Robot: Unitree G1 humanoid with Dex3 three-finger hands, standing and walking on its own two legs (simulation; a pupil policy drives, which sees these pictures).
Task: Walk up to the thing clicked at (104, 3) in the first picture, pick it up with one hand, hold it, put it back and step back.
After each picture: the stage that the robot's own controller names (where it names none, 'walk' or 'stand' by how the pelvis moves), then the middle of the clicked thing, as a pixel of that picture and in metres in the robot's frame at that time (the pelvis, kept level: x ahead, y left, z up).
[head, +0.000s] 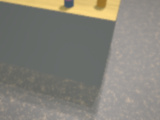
stand; out of the picture +1.04 -0.14 +0.01
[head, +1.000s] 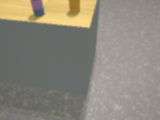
walk; (74, 2) +0.94 +0.08 +0.04
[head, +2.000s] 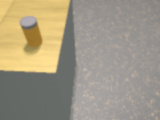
stand; (31, 32) +0.57 +0.24 +0.04
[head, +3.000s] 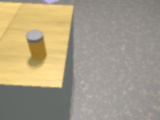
stand; (37, 45) +0.54 +0.19 +0.03
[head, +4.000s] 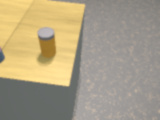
stand; (47, 43) +0.55 +0.16 +0.02
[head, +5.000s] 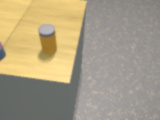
stand; (48, 39) +0.56 +0.15 +0.02
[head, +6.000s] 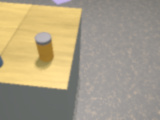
stand; (44, 47) +0.54 +0.17 +0.01
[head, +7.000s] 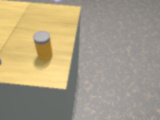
stand; (43, 46) +0.54 +0.17 +0.01
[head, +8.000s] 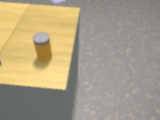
stand; (43, 47) +0.54 +0.18 +0.01
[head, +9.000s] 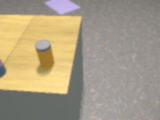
rise first; (45, 54) +0.53 +0.21 +0.02
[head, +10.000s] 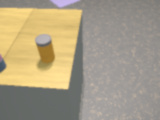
go down; (45, 49) +0.54 +0.20 +0.02
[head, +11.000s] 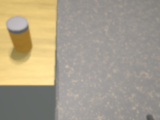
go down; (20, 35) +0.52 +0.19 +0.04
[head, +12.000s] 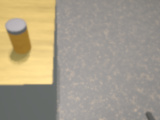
approach; (19, 37) +0.53 +0.19 +0.04
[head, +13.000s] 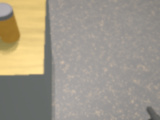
close in; (6, 24) +0.54 +0.21 +0.08
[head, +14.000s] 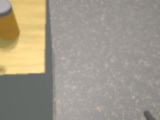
close; (4, 20) +0.54 +0.21 +0.08
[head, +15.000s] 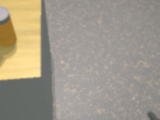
lift; (2, 27) +0.53 +0.21 +0.09
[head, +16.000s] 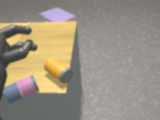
lift; (58, 70) +0.48 +0.13 +0.02
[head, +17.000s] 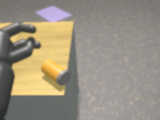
rise first; (55, 72) +0.47 +0.13 +0.01
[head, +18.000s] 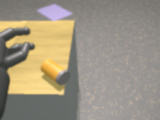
stand; (55, 71) +0.47 +0.13 +0.01
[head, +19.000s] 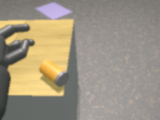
stand; (53, 73) +0.46 +0.13 +0.00
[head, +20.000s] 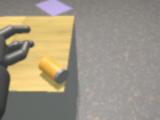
stand; (53, 70) +0.46 +0.13 +0.00
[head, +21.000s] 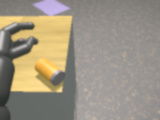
stand; (49, 71) +0.46 +0.14 +0.00
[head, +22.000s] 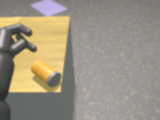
crouch; (46, 73) +0.45 +0.15 +0.00
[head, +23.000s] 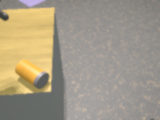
lower; (32, 73) +0.44 +0.16 +0.00
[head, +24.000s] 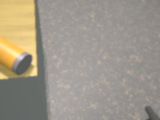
lower; (8, 54) +0.42 +0.17 +0.06
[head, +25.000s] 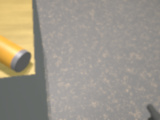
lower; (7, 52) +0.43 +0.17 +0.06
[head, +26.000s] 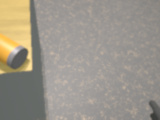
lower; (3, 48) +0.44 +0.17 +0.07
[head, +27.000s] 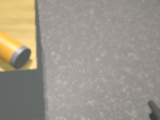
lower; (6, 48) +0.44 +0.17 +0.07
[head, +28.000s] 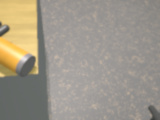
open; (11, 56) +0.41 +0.16 +0.07
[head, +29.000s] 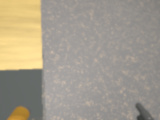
sink last; out of the picture +0.29 +0.18 -0.25
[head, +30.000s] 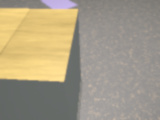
sink last; out of the picture +0.21 -0.43 -0.70
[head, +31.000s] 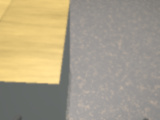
stand; out of the picture -0.11 -1.08 -0.70
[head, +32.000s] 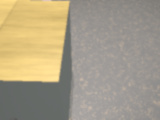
stand; out of the picture -0.38 -1.71 -0.70
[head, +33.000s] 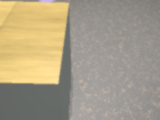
stand; out of the picture -0.66 -2.36 -0.70
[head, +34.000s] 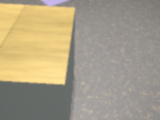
stand; out of the picture -0.94 -3.00 -0.73
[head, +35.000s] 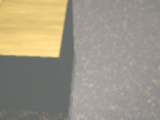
walk; out of the picture -1.18 -3.59 -0.71
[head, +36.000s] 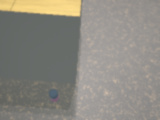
walk; out of the picture -1.19 -4.30 -0.73
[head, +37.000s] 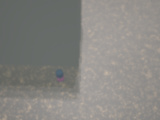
stand; out of the picture -0.98 -4.96 -0.73
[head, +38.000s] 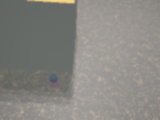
stand; out of the picture -1.29 -5.57 -0.73
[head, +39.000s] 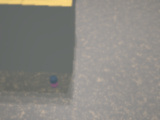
stand; out of the picture -1.56 -6.17 -0.75
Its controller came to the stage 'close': yes
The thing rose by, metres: 0.01
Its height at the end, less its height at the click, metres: -0.76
